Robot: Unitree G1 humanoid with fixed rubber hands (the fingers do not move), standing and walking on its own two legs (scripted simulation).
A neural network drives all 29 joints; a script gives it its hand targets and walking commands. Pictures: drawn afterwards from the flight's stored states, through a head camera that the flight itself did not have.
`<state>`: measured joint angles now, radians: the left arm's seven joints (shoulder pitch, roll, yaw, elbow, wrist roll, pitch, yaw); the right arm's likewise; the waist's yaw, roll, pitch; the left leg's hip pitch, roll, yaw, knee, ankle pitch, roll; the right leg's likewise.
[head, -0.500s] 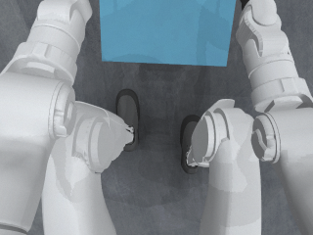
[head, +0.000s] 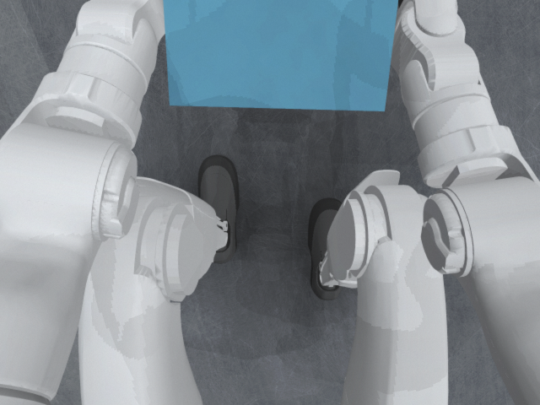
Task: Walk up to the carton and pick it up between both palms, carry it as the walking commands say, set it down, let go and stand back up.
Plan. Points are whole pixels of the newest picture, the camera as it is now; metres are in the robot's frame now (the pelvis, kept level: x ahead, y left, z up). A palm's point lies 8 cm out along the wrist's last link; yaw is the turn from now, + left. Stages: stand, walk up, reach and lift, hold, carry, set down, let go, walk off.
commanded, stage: reach and lift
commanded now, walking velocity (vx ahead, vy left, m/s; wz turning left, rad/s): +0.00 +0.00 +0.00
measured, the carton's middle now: out of the picture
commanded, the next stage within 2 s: none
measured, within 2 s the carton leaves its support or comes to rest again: leaves its support in 0.38 s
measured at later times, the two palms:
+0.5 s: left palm out of the picture +0.56 +0.15 -0.13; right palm out of the picture +0.52 -0.13 -0.16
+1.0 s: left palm out of the picture +0.53 +0.16 -0.09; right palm out of the picture +0.51 -0.12 -0.10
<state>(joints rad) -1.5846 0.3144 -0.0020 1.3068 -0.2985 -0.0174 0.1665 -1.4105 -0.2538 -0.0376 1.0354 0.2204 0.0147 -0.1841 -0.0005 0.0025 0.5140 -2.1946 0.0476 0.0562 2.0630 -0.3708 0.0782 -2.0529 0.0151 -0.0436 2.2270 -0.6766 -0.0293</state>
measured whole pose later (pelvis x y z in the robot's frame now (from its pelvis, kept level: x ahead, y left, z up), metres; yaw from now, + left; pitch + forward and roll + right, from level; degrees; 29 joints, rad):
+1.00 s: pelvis -0.02 +0.00 +0.02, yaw +0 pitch +21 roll -1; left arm -1.39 0.28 0.13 0.90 -0.21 0.27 0.22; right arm -1.35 -0.23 -0.04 0.85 0.14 0.34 -0.21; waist 0.00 0.00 0.53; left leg -2.04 -0.01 0.03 2.03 -0.36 0.05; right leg -1.90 0.02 -0.04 2.19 -0.65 -0.02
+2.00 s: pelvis -0.03 +0.00 +0.11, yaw +0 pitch +12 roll -2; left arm -1.22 0.19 0.21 0.70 -0.09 0.42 0.22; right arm -1.20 -0.16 -0.13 0.71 0.07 0.44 -0.17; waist 0.00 0.00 0.52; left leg -1.63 -0.03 0.00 1.76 -0.35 0.04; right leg -1.50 0.03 -0.04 1.89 -0.61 -0.02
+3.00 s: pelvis -0.03 +0.00 +0.22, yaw +1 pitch +4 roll -2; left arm -1.04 0.12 0.21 0.64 -0.08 0.44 0.22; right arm -1.00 -0.10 -0.13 0.66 0.05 0.45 -0.17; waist 0.00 0.00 0.52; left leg -1.15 -0.05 -0.03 1.39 -0.30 0.03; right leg -1.03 0.03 -0.04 1.49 -0.52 -0.02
